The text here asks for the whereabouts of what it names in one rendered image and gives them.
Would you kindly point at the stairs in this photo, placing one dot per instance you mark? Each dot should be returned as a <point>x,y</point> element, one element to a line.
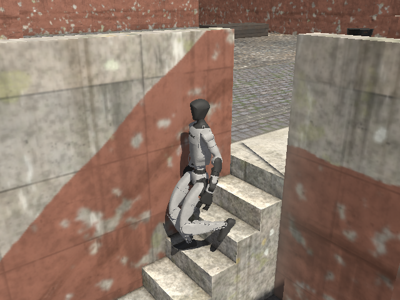
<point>240,267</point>

